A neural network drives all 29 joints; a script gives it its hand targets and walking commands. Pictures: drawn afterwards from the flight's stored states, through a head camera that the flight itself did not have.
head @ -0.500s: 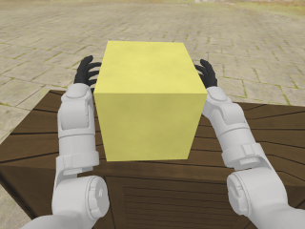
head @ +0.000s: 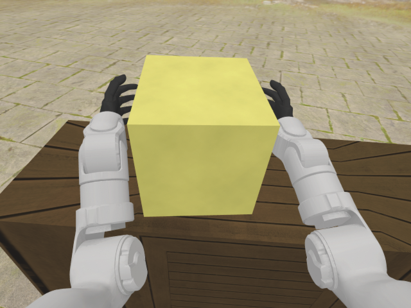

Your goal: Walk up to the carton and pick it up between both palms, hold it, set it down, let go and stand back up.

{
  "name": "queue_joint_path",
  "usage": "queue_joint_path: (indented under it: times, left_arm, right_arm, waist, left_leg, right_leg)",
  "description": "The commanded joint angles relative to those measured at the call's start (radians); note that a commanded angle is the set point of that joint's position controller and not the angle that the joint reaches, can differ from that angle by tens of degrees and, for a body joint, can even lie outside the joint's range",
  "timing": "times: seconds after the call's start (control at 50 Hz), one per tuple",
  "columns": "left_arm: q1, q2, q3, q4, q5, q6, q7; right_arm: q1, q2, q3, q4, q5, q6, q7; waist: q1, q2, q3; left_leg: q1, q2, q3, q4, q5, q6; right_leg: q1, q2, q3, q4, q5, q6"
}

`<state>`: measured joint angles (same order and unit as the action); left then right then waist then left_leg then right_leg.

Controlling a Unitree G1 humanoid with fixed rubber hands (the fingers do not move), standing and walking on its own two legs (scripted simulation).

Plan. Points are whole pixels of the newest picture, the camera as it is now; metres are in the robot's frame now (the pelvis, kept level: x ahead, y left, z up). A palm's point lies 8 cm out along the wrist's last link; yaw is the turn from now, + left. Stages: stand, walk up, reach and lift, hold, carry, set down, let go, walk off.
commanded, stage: hold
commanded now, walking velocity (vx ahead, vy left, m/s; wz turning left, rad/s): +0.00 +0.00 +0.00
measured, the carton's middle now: (198, 133) +0.40 +0.00 +0.18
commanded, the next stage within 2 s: set down in 0.82 s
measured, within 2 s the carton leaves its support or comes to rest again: neither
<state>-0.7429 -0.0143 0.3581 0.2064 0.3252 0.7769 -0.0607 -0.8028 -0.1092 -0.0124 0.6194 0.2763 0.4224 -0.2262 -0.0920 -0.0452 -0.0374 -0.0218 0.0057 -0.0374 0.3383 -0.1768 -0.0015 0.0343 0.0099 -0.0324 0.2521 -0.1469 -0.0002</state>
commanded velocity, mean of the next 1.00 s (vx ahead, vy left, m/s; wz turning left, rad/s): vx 0.00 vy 0.00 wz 0.00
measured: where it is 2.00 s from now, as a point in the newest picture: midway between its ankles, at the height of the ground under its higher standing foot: outside the picture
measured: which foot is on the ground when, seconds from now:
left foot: down 0.00-1.00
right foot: down 0.00-1.00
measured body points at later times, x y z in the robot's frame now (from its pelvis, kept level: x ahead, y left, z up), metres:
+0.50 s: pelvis +0.00 +0.00 +0.00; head -0.07 +0.02 +0.44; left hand +0.38 +0.16 +0.24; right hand +0.38 -0.16 +0.23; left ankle +0.02 +0.12 -0.75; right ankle +0.01 -0.12 -0.75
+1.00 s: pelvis +0.00 +0.00 +0.00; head -0.07 +0.03 +0.44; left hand +0.39 +0.15 +0.25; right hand +0.38 -0.16 +0.24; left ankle +0.02 +0.12 -0.75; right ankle +0.01 -0.12 -0.75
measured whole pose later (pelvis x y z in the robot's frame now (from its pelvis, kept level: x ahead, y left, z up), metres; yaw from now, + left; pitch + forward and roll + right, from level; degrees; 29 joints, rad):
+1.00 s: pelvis +0.00 +0.00 +0.00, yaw +0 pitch -8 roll -1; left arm -0.77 -0.01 0.37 0.23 0.33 0.74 -0.06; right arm -0.81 -0.09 -0.05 0.61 0.23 0.40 -0.22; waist -0.10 -0.05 -0.04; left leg -0.02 0.00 -0.04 0.34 -0.18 0.00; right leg 0.03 0.01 -0.04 0.26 -0.15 0.00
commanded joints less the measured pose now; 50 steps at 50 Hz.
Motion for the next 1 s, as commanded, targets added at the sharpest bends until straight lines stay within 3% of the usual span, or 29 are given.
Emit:
queue_joint_path:
  times: [0.0, 0.08, 0.16, 0.22, 0.32, 0.38, 0.4, 0.5, 0.68, 0.72, 0.76, 0.82, 0.88, 0.98]
  left_arm:
    - [-0.619, -0.591, -0.504, -0.069, -0.161, -0.045, -0.115]
    - [-0.608, -0.587, -0.504, -0.054, -0.157, -0.04, -0.109]
    - [-0.59, -0.562, -0.462, -0.039, -0.137, -0.034, -0.117]
    - [-0.592, -0.572, -0.483, -0.088, -0.153, -0.038, -0.117]
    - [-0.617, -0.57, -0.488, -0.064, -0.155, -0.043, -0.117]
    - [-0.618, -0.571, -0.471, -0.044, -0.15, -0.04, -0.124]
    - [-0.635, -0.579, -0.49, -0.053, -0.156, -0.044, -0.122]
    - [-0.615, -0.586, -0.494, -0.054, -0.153, -0.041, -0.119]
    - [-0.594, -0.567, -0.467, -0.024, -0.143, -0.041, -0.122]
    - [-0.619, -0.573, -0.494, -0.083, -0.158, -0.047, -0.121]
    - [-0.603, -0.57, -0.482, -0.066, -0.148, -0.042, -0.117]
    - [-0.637, -0.583, -0.501, -0.07, -0.168, -0.043, -0.123]
    - [-0.656, -0.569, -0.471, -0.027, -0.151, -0.067, -0.132]
    - [-0.649, -0.561, -0.432, 0.035, -0.126, -0.134, -0.145]
  right_arm:
    - [-0.802, 0.657, 0.319, -0.344, 0.094, -0.053, 0.085]
    - [-0.789, 0.644, 0.314, -0.317, 0.093, -0.042, 0.085]
    - [-0.783, 0.639, 0.321, -0.3, 0.093, -0.037, 0.083]
    - [-0.795, 0.661, 0.35, -0.357, 0.11, -0.043, 0.079]
    - [-0.785, 0.661, 0.328, -0.332, 0.093, -0.043, 0.078]
    - [-0.805, 0.654, 0.314, -0.327, 0.083, -0.043, 0.083]
    - [-0.795, 0.651, 0.301, -0.313, 0.08, -0.042, 0.084]
    - [-0.784, 0.651, 0.31, -0.308, 0.09, -0.042, 0.082]
    - [-0.807, 0.65, 0.322, -0.333, 0.086, -0.045, 0.081]
    - [-0.783, 0.657, 0.333, -0.336, 0.099, -0.042, 0.078]
    - [-0.793, 0.658, 0.341, -0.338, 0.103, -0.04, 0.077]
    - [-0.824, 0.653, 0.325, -0.369, 0.099, -0.044, 0.077]
    - [-0.812, 0.659, 0.29, -0.319, 0.061, -0.05, 0.085]
    - [-0.824, 0.626, 0.228, -0.302, -0.017, -0.146, 0.108]
  waist:
    - [-0.01, 0.068, -0.307]
    - [-0.014, 0.078, -0.275]
    - [0.004, 0.041, -0.253]
    - [0.008, 0.044, -0.315]
    - [-0.01, 0.05, -0.297]
    - [-0.001, 0.042, -0.284]
    - [-0.016, 0.064, -0.279]
    - [-0.013, 0.082, -0.285]
    - [0.002, 0.029, -0.282]
    - [-0.011, 0.055, -0.31]
    - [0.002, 0.05, -0.296]
    - [-0.017, 0.051, -0.324]
    - [-0.02, 0.043, -0.266]
    - [-0.014, 0.057, -0.293]
  left_leg:
    - [0.044, -0.051, 0.052, -0.025, 0.229, -0.032]
    - [0.049, -0.048, 0.046, -0.028, 0.215, -0.035]
    - [0.039, -0.049, 0.055, -0.039, 0.211, -0.024]
    - [0.054, -0.056, 0.057, -0.018, 0.26, -0.025]
    - [0.049, -0.053, 0.052, -0.032, 0.199, -0.022]
    - [0.026, -0.051, 0.058, -0.048, 0.159, -0.016]
    - [0.024, -0.049, 0.053, -0.043, 0.169, -0.025]
    - [0.043, -0.05, 0.051, -0.027, 0.213, -0.033]
    - [0.031, -0.055, 0.056, -0.035, 0.198, -0.015]
    - [0.058, -0.053, 0.053, -0.023, 0.233, -0.027]
    - [0.061, -0.056, 0.055, -0.022, 0.239, -0.025]
    - [0.063, -0.06, 0.05, -0.015, 0.22, -0.019]
    - [0.044, -0.059, 0.051, -0.033, 0.177, -0.012]
    - [0.062, -0.058, 0.056, -0.045, 0.149, -0.012]
  right_leg:
    - [0.079, 0.06, -0.027, 0.0, 0.168, 0.04]
    - [0.057, 0.06, -0.029, -0.005, 0.142, 0.037]
    - [0.074, 0.062, -0.028, -0.008, 0.152, 0.042]
    - [0.108, 0.061, -0.024, 0.005, 0.219, 0.047]
    - [0.077, 0.057, -0.026, -0.004, 0.166, 0.046]
    - [0.074, 0.057, -0.027, -0.01, 0.118, 0.042]
    - [0.066, 0.057, -0.028, -0.007, 0.117, 0.036]
    - [0.068, 0.056, -0.026, -0.004, 0.153, 0.036]
    - [0.074, 0.058, -0.027, -0.008, 0.159, 0.045]
    - [0.084, 0.057, -0.026, 0.001, 0.186, 0.045]
    - [0.085, 0.06, -0.025, -0.001, 0.187, 0.047]
    - [0.073, 0.059, -0.027, -0.005, 0.18, 0.054]
    - [0.055, 0.052, -0.027, -0.007, 0.158, 0.055]
    - [0.064, 0.044, -0.048, -0.012, 0.125, 0.05]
